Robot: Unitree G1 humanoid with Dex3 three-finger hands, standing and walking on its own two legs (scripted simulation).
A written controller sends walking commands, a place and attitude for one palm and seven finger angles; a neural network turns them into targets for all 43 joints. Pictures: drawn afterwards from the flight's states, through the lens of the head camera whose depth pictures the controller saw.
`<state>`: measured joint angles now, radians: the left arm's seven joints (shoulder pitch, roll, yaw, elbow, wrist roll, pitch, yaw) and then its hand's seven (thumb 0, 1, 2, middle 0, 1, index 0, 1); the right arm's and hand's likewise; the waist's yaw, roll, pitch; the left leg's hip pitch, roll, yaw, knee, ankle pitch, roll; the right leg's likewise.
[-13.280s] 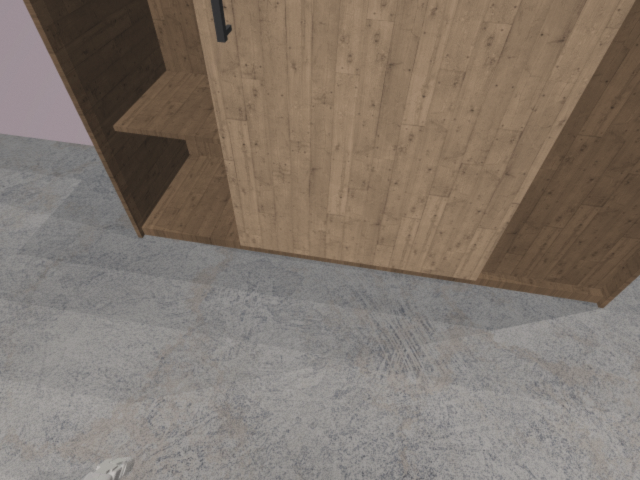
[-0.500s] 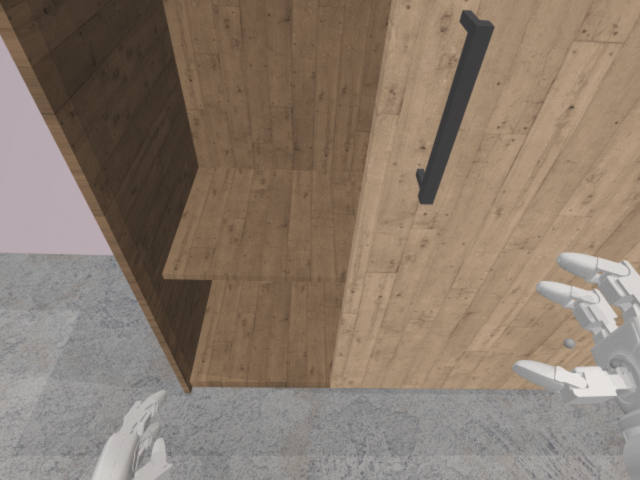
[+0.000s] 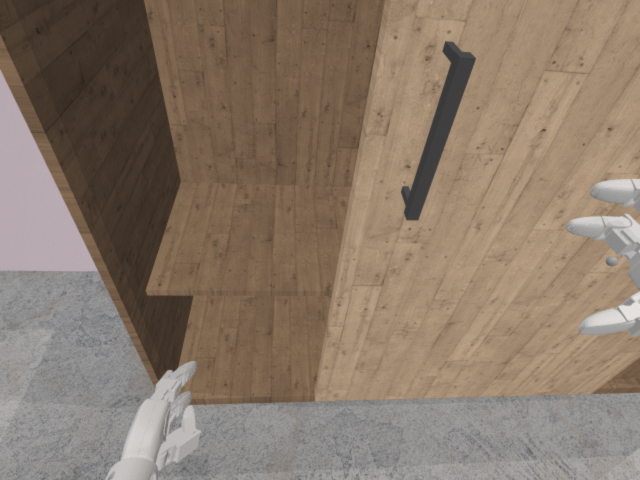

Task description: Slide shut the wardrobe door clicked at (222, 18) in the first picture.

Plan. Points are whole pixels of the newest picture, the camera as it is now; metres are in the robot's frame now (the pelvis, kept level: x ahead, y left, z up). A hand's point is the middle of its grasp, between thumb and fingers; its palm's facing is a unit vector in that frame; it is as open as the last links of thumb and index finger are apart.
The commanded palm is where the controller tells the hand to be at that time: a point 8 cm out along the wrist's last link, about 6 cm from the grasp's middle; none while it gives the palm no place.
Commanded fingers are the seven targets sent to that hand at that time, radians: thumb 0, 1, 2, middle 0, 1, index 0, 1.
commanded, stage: raise the hand with hooked fingers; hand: right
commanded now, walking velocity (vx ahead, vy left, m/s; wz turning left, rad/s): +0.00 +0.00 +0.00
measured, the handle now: (429, 140) +0.49 -0.14 +0.22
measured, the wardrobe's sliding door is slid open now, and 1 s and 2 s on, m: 0.43 0.43 0.43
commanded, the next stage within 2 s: move the hooked fingers beside the handle in 0.56 s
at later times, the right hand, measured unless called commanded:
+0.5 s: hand out of the picture +0.27 -0.28 +0.26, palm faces +0.12 +0.99 -0.11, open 14.0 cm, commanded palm +0.24 -0.31 +0.24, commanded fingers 0.00 0.50 -0.30 0.30 1.20 0.30 1.20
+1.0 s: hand (589, 231) +0.30 -0.26 +0.23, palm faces +0.04 +0.99 -0.12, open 14.0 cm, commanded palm +0.27 -0.30 +0.24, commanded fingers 0.00 0.50 -0.30 0.30 1.20 0.30 1.20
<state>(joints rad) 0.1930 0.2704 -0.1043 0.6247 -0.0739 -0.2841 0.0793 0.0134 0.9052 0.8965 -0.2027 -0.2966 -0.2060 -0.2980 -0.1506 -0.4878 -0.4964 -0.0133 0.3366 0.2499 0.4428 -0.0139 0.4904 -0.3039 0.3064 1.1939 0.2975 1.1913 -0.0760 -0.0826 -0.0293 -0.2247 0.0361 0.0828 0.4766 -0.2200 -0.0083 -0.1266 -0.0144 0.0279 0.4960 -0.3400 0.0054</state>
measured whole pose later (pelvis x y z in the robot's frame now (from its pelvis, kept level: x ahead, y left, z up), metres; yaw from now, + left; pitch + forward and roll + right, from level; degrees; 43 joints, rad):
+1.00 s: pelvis -0.01 +0.00 +0.00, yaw +0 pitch -2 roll +0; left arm 0.20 0.29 -0.09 0.64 -0.08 -0.26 0.08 0.01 0.91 0.90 -0.20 -0.30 -0.20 -0.30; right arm -0.33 -0.49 -0.44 0.15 0.29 0.28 0.43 -0.02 0.50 -0.30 0.30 1.20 0.30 1.20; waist -0.07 -0.09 -0.02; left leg -0.22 0.04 0.08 0.44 -0.19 -0.01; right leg -0.12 -0.01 0.03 0.45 -0.30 0.01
